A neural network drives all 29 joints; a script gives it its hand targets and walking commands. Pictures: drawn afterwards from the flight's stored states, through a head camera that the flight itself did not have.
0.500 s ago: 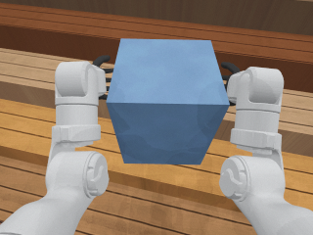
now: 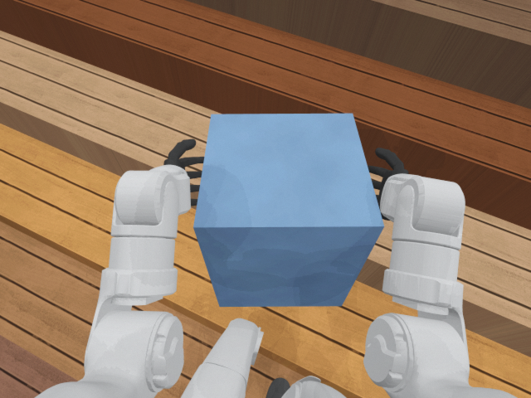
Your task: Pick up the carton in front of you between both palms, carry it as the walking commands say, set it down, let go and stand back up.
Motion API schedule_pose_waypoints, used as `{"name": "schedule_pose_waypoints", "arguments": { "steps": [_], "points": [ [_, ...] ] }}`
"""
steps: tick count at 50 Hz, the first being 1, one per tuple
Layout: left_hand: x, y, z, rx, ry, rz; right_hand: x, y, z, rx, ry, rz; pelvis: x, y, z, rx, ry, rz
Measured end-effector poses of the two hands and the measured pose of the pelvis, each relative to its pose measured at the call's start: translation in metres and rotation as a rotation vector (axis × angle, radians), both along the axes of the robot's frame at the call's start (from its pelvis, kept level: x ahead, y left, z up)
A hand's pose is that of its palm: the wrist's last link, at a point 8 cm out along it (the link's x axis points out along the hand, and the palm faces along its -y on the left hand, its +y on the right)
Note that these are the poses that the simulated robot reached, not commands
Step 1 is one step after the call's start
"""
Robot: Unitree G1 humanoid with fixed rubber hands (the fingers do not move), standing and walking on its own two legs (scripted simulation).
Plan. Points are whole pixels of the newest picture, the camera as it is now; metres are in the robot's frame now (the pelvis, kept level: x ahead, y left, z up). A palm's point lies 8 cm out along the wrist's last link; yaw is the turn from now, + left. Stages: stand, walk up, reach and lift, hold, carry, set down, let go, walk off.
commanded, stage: carry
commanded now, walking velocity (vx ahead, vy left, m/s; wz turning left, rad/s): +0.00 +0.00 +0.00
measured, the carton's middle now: (281, 217) +0.38 +0.06 +0.00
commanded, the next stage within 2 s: none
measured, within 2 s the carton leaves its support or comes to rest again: neither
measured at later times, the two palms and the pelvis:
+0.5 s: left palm (225, 110) +0.43 +0.16 +0.16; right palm (465, 174) +0.40 -0.14 +0.16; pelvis +0.07 +0.03 +0.02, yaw -3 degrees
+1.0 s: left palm (230, 121) +0.41 +0.15 +0.16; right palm (473, 182) +0.40 -0.15 +0.16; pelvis +0.05 +0.02 +0.02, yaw -3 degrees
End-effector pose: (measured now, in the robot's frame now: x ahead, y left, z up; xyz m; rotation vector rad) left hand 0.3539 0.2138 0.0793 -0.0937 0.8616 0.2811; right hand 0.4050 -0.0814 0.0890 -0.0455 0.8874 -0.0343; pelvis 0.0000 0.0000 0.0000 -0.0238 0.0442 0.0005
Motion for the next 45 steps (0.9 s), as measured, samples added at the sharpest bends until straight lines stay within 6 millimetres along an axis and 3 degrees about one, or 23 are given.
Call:
{"name": "schedule_pose_waypoints", "arguments": {
  "steps": [3, 6, 9, 12, 18, 25, 34, 45],
  "points": [
    [0.02, 0.002, 0.035, 0.025, -0.049, 0.0, 0.017, 0.003, 0.027, 0.036, -0.049, 0.009, 0.016, 0.005, 0.019, 0.028, 0.006, 0.017],
    [0.047, -0.003, 0.072, 0.04, -0.121, -0.035, 0.028, -0.005, 0.055, 0.043, -0.123, -0.016, 0.034, 0.016, 0.027, 0.03, 0.017, 0.015],
    [0.074, -0.016, 0.102, 0.049, -0.179, -0.11, 0.03, -0.019, 0.081, 0.02, -0.186, -0.067, 0.055, 0.029, 0.028, 0.032, 0.018, -0.005],
    [0.091, -0.033, 0.119, 0.069, -0.199, -0.194, 0.025, -0.035, 0.094, -0.007, -0.207, -0.12, 0.068, 0.039, 0.026, 0.048, 0.011, -0.006],
    [0.089, -0.054, 0.109, 0.073, -0.117, -0.262, 0.004, -0.055, 0.086, -0.038, -0.123, -0.154, 0.08, 0.041, 0.026, 0.052, -0.016, -0.039],
    [0.072, -0.056, 0.084, 0.08, -0.067, -0.275, -0.002, -0.059, 0.071, -0.072, -0.075, -0.114, 0.074, 0.032, 0.025, 0.036, -0.037, -0.056],
    [0.067, -0.053, 0.082, 0.076, -0.075, -0.234, 0.004, -0.057, 0.071, -0.056, -0.085, -0.096, 0.065, 0.022, 0.024, 0.028, -0.031, -0.053],
    [0.062, -0.062, 0.082, 0.078, -0.081, -0.241, -0.004, -0.065, 0.069, -0.046, -0.09, -0.112, 0.059, 0.017, 0.023, 0.028, -0.038, -0.053]
  ]
}}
